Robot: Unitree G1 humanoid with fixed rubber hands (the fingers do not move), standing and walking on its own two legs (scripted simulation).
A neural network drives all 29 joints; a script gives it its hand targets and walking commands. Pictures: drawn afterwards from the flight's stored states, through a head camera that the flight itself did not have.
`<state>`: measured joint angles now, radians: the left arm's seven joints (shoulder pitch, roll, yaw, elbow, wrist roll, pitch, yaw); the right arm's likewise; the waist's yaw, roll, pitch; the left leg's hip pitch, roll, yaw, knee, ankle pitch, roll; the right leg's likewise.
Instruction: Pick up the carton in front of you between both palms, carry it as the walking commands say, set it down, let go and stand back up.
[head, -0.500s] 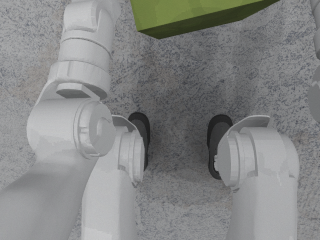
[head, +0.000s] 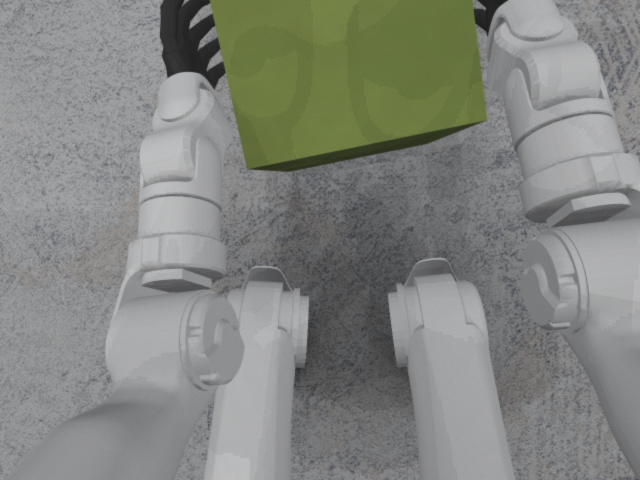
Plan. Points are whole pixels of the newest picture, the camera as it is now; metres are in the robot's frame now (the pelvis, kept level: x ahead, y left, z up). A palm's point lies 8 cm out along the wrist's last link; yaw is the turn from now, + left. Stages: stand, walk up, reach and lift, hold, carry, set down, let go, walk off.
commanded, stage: reach and lift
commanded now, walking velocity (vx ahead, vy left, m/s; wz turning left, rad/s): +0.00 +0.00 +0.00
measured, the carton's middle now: (343, 65) +0.55 -0.03 -0.18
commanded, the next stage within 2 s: none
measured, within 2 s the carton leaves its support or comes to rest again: neither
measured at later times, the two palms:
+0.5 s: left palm (82, 55) +0.49 +0.12 +0.05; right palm out of the picture +0.50 -0.18 +0.05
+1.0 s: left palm out of the picture +0.45 +0.13 +0.21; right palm out of the picture +0.44 -0.17 +0.21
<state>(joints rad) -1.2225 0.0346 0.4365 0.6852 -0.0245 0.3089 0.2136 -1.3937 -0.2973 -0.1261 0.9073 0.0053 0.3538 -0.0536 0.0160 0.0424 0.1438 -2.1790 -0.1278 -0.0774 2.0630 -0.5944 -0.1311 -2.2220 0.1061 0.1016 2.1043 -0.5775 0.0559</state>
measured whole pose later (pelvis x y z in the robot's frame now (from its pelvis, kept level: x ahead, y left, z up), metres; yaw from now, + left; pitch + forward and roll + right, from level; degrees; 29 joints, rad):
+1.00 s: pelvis +0.04 +0.01 +0.24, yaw -4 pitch +30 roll +1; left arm -0.65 -0.13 0.44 0.60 0.19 0.34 0.09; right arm -0.71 0.04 -0.35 0.68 -0.22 0.37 -0.03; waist 0.01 0.02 -0.21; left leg -1.31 -0.10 -0.13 1.25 -0.46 -0.06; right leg -1.33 0.09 0.13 1.26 -0.45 0.04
